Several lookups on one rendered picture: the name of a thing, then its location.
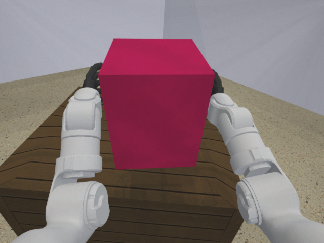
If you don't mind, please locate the left robot hand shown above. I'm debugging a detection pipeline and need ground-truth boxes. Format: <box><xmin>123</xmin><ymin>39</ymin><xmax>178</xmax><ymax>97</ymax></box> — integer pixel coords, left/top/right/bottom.
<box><xmin>82</xmin><ymin>62</ymin><xmax>103</xmax><ymax>102</ymax></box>

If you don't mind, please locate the right robot hand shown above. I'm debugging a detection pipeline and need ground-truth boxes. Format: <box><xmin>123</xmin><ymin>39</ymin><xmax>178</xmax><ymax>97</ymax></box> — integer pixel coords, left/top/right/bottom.
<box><xmin>211</xmin><ymin>69</ymin><xmax>224</xmax><ymax>96</ymax></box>

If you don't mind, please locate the pedestal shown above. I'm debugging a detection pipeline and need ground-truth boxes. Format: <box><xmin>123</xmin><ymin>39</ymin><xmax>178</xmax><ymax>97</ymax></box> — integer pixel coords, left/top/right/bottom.
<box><xmin>0</xmin><ymin>87</ymin><xmax>244</xmax><ymax>243</ymax></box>

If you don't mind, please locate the carton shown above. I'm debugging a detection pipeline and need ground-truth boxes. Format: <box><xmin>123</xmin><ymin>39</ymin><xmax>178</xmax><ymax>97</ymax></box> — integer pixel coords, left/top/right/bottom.
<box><xmin>98</xmin><ymin>38</ymin><xmax>215</xmax><ymax>170</ymax></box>

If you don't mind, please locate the robot left forearm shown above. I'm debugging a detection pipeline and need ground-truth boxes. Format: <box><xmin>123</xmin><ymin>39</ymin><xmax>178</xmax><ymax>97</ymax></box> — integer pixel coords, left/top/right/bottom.
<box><xmin>46</xmin><ymin>87</ymin><xmax>102</xmax><ymax>221</ymax></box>

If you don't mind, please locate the robot left upper arm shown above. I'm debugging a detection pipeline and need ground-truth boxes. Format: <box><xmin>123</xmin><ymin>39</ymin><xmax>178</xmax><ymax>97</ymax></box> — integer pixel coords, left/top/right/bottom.
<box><xmin>11</xmin><ymin>181</ymin><xmax>110</xmax><ymax>243</ymax></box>

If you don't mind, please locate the robot right forearm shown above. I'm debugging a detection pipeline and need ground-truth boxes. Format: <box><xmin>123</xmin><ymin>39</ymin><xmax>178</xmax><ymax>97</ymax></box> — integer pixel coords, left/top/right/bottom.
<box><xmin>207</xmin><ymin>93</ymin><xmax>300</xmax><ymax>208</ymax></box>

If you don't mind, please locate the robot right upper arm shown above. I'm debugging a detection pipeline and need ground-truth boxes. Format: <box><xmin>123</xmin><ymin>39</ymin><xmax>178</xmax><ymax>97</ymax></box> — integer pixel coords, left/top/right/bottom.
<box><xmin>236</xmin><ymin>172</ymin><xmax>324</xmax><ymax>243</ymax></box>

